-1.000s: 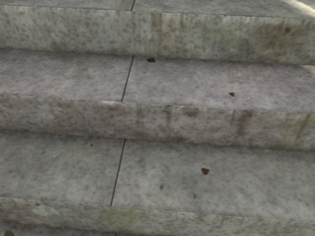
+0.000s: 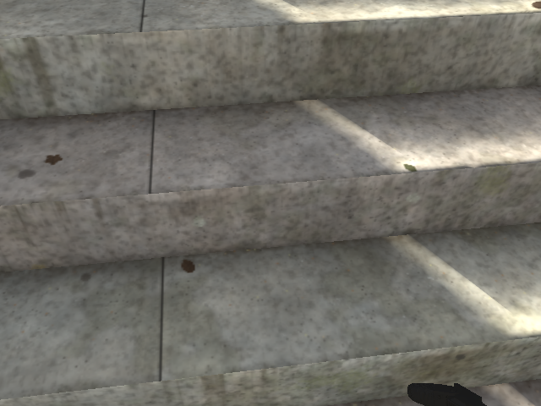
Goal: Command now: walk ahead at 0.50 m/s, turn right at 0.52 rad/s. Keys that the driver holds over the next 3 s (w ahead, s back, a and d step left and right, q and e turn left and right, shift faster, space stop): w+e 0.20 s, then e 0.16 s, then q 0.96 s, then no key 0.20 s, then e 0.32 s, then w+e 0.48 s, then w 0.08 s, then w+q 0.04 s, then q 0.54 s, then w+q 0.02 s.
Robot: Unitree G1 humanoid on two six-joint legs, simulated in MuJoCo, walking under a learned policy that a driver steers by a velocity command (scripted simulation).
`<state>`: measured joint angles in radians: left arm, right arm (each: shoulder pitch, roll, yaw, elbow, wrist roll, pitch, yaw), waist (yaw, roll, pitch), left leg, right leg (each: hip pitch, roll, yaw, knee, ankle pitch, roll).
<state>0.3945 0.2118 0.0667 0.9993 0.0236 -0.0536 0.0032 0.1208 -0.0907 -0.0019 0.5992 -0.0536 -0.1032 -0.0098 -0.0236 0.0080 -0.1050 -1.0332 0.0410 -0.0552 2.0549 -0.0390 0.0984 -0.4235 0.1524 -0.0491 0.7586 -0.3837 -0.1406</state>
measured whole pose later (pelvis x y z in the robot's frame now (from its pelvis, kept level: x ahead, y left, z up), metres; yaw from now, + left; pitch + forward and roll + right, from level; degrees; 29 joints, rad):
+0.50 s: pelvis +0.25 +0.04 +0.18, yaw -14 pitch +2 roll +3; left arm 0.04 0.18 0.06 0.57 0.05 -0.06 0.02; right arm 0.29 -0.20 -0.08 0.92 -0.03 -0.08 -0.03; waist 0.01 -0.07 -0.02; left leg -0.45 0.04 0.20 0.79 -0.37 0.03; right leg -0.99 0.06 0.15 1.81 -0.13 -0.08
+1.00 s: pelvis +0.32 +0.02 +0.22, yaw +1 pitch +2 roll -1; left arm 0.28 0.20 0.06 0.75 0.03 -0.09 0.06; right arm 0.10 -0.19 -0.09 0.60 -0.04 0.05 -0.03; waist 0.01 0.07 -0.02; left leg -0.79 0.01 -0.01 1.72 -0.28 -0.02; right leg -0.31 -0.13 -0.20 0.50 -0.22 0.02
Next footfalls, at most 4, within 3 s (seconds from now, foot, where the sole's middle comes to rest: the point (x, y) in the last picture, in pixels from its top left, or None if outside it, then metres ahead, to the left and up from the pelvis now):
0.26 left None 0.34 0.13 -0.56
0.68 right None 0.38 -0.14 -0.56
1.14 left None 0.35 0.19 -0.56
1.60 right None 0.33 0.00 -0.56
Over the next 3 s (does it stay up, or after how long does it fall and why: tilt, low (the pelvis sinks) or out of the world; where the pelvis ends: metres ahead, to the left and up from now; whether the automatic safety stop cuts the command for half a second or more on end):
stays up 0.67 -0.09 0.42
